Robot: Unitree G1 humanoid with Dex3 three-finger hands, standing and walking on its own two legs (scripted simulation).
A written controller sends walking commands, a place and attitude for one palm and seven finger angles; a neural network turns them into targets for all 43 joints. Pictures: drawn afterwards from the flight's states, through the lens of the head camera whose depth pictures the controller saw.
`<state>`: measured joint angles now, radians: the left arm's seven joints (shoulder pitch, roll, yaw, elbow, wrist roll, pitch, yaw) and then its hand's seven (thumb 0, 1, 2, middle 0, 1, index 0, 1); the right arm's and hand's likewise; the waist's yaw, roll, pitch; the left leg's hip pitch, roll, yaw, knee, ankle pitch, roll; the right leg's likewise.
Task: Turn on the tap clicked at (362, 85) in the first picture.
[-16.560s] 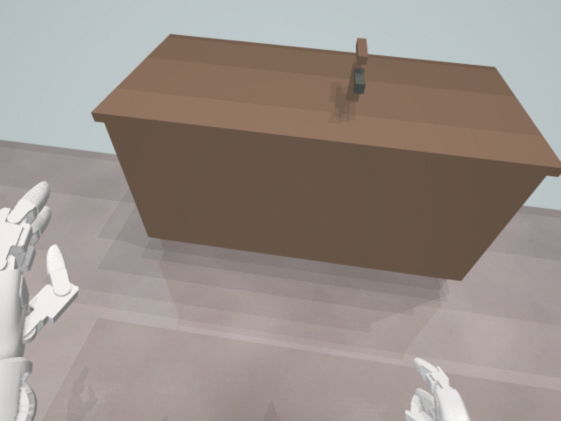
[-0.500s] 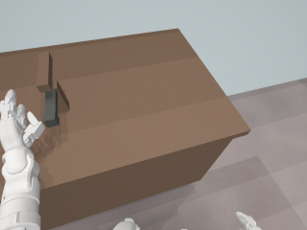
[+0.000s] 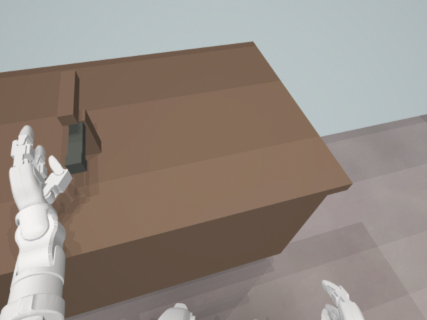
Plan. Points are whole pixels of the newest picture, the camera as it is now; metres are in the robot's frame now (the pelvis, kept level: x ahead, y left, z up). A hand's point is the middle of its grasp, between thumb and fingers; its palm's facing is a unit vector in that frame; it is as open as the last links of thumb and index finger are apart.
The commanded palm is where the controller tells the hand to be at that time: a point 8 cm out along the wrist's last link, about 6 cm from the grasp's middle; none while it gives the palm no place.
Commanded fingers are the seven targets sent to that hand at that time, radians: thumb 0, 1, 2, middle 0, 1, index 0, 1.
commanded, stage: push the lever round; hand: left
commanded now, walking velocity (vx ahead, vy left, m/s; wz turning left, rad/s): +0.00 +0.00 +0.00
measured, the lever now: (76, 163) +0.37 +0.28 +0.07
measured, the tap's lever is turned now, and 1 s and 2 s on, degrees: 0 18 45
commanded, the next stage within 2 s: none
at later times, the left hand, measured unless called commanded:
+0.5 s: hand (79, 177) +0.34 +0.27 +0.07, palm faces +0.51 -0.86 -0.08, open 7.7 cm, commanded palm +0.30 +0.29 +0.07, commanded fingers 0.00 0.90 0.90 -0.15 -0.15 -0.15 -0.15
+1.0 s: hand (97, 172) +0.35 +0.24 +0.07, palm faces +0.58 -0.81 -0.06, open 7.8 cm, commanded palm +0.31 +0.26 +0.07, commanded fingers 0.00 0.90 0.90 -0.15 -0.15 -0.15 -0.15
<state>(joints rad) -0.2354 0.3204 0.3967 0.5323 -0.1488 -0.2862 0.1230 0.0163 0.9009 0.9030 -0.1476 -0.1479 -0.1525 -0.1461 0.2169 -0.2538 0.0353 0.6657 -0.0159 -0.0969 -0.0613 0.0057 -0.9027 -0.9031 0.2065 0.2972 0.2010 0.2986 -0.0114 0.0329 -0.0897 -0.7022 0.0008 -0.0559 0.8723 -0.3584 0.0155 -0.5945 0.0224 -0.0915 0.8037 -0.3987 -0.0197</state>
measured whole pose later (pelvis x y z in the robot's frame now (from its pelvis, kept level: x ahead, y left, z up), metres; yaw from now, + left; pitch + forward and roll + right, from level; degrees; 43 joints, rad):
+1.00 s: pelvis +0.00 -0.01 +0.00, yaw +0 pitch +9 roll -2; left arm -0.22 0.19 0.29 0.47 -0.08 -0.29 0.36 0.02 0.91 0.91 -0.15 -0.15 -0.15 -0.15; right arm 0.22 -0.24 0.02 0.69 -0.03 -0.06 -0.03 0.01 -0.90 -0.90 0.21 0.30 0.20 0.30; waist -0.02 0.04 -0.10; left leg -0.67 0.01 -0.06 0.86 -0.36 0.00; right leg -0.57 0.03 -0.09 0.81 -0.41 -0.04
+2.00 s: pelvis +0.00 -0.03 +0.00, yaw +1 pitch +11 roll -2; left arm -0.48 0.06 0.27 0.68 0.07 -0.24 0.78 0.02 0.92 0.91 -0.15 -0.15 -0.02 -0.08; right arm 0.21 -0.22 -0.02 0.74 -0.08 -0.01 0.00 0.01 -0.90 -0.90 0.20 0.30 0.20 0.30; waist -0.03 0.04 -0.13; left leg -0.72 0.01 -0.08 0.87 -0.35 -0.02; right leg -0.62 0.03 -0.11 0.84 -0.42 -0.06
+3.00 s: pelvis -0.01 -0.04 -0.01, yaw +2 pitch +14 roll -1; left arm -0.73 0.07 0.38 0.95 0.17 -0.25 1.01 0.01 0.91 0.91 -0.15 -0.15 0.00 0.00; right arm 0.23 -0.20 -0.03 0.80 -0.11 0.00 0.02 0.00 -0.91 -0.90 0.20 0.30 0.20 0.30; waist -0.08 0.03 -0.15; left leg -0.80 0.01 -0.10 0.89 -0.34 -0.03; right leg -0.70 0.04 -0.14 0.87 -0.42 -0.08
